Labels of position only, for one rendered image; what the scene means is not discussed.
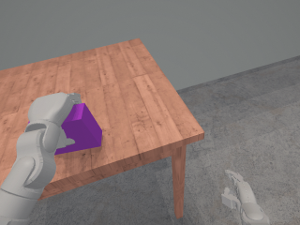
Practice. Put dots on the left robot forearm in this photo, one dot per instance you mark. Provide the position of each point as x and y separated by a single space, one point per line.
33 169

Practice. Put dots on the table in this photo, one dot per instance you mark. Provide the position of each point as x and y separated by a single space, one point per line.
142 117

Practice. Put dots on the robot right hand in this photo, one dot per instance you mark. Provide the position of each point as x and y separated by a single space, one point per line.
234 197

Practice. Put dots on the robot left hand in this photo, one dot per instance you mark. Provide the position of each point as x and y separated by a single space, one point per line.
55 108

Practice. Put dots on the right robot forearm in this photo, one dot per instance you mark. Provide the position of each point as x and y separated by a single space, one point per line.
252 214

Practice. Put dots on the sponge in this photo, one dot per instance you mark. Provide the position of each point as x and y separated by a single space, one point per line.
80 126

